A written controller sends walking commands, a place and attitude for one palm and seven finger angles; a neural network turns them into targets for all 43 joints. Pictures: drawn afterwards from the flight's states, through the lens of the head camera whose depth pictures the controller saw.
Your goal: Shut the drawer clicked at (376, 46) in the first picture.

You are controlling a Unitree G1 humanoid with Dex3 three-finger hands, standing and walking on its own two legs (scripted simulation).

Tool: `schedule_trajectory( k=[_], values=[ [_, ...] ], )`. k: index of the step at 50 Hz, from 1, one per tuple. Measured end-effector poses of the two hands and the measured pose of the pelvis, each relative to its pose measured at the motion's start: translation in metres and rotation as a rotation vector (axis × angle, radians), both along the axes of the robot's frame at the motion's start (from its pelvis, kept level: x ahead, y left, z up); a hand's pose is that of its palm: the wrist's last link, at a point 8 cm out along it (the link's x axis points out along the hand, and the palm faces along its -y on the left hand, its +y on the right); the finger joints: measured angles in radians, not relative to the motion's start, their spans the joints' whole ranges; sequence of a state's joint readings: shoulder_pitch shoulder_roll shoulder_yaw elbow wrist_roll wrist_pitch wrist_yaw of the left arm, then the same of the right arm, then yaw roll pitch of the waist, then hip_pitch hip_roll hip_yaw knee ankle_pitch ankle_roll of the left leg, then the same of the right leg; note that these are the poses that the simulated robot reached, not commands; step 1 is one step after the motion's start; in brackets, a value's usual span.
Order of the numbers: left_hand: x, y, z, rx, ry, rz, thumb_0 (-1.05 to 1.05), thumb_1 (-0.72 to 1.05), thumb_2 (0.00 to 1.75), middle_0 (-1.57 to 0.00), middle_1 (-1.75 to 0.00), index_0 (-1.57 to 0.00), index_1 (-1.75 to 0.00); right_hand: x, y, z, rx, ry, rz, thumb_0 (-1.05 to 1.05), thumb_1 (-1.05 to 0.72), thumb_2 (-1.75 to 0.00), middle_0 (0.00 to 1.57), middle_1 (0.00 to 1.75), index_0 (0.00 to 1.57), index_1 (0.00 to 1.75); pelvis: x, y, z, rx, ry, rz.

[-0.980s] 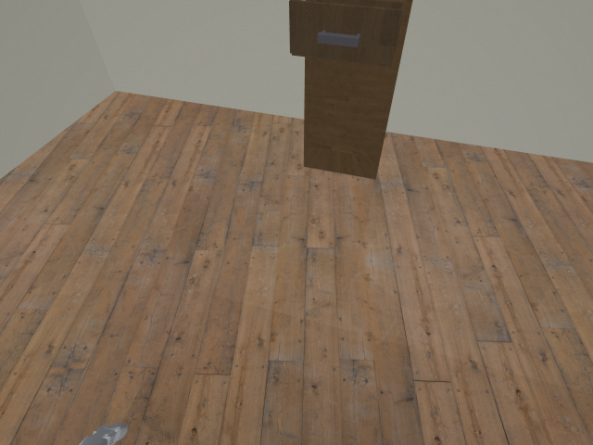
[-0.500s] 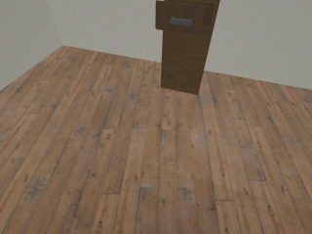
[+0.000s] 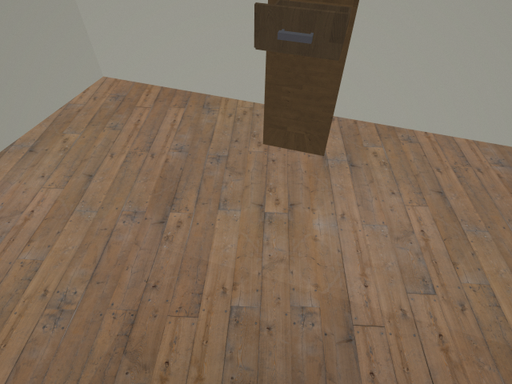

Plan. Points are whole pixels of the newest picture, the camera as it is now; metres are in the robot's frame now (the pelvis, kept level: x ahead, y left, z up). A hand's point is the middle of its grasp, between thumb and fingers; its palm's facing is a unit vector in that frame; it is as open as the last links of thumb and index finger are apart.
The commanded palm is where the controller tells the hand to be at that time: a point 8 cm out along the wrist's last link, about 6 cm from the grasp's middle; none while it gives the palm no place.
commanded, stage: look at it before walking up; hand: left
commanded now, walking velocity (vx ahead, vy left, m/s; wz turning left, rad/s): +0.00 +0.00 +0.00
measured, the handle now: (296, 34) +1.28 -0.08 +0.03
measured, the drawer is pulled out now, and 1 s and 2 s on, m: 0.30 0.30 0.30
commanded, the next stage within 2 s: walk to a spot facing it in 0.56 s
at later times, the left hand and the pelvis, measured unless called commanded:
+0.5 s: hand out of the picture +0.07 +0.24 -0.16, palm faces -0.02 -0.94 -0.33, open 7.4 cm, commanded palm none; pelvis +0.01 +0.00 +0.00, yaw +0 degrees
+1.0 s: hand out of the picture +0.05 +0.19 -0.19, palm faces -0.05 -0.98 -0.17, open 7.4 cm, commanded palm none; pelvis +0.07 +0.00 -0.02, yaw -5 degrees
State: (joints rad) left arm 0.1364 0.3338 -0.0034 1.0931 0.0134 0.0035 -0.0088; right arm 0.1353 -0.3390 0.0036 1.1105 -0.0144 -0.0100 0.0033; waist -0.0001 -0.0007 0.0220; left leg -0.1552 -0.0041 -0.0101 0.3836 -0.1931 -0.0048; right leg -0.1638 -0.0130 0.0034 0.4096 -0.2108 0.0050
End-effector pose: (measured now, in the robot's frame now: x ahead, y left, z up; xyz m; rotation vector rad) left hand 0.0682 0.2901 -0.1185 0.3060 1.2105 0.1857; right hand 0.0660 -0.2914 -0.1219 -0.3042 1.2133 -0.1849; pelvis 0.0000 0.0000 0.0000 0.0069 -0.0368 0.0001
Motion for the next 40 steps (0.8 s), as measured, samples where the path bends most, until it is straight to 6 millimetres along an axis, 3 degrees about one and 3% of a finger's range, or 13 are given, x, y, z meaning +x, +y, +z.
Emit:
schedule_trajectory(
  k=[34,40],
  values=[
    [0.004,-0.001,0.000,0.001,0.015,0.009,0.00,0.90,0.90,-0.20,-0.30,-0.20,-0.30,0.017,-0.003,0.002,-0.005,0.002,0.012,0.01,-0.90,-0.90,0.20,0.30,0.21,0.29,0.009,-0.003,0.002,-0.002,0.006,0.005],
    [0.000,-0.013,-0.009,-0.025,0.043,0.017,0.00,0.91,0.90,-0.20,-0.29,-0.20,-0.30,0.014,0.009,-0.006,0.023,0.013,-0.003,0.01,-0.91,-0.90,0.20,0.30,0.20,0.29,0.020,-0.002,-0.002,-0.004,0.010,-0.017]
  ],
)
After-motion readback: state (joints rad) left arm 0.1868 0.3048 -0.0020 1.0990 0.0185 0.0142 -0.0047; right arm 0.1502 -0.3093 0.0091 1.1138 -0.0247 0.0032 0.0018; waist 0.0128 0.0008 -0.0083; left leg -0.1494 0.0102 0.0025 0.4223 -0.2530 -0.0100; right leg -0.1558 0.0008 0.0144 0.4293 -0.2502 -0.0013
